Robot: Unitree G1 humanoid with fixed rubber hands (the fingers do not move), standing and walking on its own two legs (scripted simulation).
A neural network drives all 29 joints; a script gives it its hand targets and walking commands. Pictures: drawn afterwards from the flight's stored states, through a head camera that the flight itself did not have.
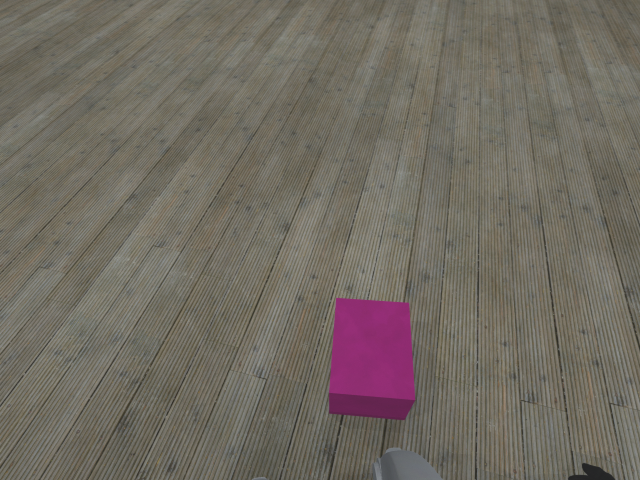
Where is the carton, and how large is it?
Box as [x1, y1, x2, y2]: [329, 298, 414, 419]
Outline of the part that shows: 336,298 329,388 329,413 404,419 414,401 408,303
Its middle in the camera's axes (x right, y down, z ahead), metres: +0.14 +0.35 +1.14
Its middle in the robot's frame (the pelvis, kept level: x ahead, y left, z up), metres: +0.53 -0.12 -0.64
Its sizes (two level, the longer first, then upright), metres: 0.280 0.217 0.185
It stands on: the floor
